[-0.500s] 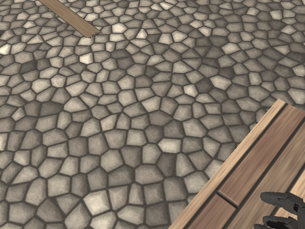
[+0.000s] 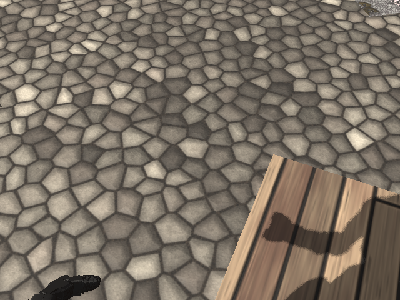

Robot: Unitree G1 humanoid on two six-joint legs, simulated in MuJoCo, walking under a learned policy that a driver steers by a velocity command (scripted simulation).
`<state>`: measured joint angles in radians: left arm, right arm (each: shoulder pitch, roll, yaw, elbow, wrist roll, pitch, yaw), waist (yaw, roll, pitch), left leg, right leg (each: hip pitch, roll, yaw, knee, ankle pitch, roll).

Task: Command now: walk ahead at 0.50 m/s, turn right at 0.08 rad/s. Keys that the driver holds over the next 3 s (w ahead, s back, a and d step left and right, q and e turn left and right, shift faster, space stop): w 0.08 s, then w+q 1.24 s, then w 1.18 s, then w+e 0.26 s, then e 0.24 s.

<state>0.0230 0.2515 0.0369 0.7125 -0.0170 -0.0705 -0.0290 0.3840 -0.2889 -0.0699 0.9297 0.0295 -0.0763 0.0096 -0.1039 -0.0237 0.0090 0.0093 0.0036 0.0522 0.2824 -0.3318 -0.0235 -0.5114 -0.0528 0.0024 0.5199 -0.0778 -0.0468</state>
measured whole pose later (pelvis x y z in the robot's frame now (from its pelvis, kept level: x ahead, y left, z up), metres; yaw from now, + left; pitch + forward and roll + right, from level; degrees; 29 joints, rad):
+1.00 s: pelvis +0.55 +0.06 +0.00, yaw +28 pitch +3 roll +0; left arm 0.03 0.28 0.04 0.69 0.00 -0.11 -0.02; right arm 0.35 -0.29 -0.08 0.72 0.02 -0.03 -0.01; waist -0.08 -0.03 0.02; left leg -0.12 -0.11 -0.18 0.45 -0.36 0.06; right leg -0.55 -0.02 0.09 0.51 -0.01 0.04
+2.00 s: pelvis +0.95 +0.41 +0.00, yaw +46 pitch +2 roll +2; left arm 0.05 0.27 0.03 0.76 -0.01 -0.08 -0.04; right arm 0.37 -0.29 -0.06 0.80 0.02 -0.06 0.00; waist -0.07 -0.05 0.01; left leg 0.03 -0.06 0.03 0.25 -0.31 0.03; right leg -0.61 -0.08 0.02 0.56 0.05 0.00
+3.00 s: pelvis +1.32 +0.80 +0.01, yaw +33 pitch +1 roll +2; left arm 0.12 0.28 0.07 0.75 -0.01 -0.01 -0.03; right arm 0.24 -0.26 -0.07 0.86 0.00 -0.06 -0.03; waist -0.05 -0.04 0.06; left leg -0.04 -0.01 0.23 0.30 -0.28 0.02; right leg -0.62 -0.08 -0.01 0.68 -0.02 0.00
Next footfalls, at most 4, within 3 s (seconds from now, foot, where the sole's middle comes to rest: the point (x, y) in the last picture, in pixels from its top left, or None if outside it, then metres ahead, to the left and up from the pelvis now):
0.02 right None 0.17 -0.12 -0.77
0.58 left None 0.46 0.13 -0.77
1.04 right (179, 216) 0.78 0.03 -0.77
1.54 left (73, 217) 0.82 0.43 -0.77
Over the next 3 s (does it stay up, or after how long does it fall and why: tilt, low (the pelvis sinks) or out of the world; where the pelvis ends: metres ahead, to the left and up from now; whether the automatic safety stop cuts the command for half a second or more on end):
stays up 1.32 0.80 0.01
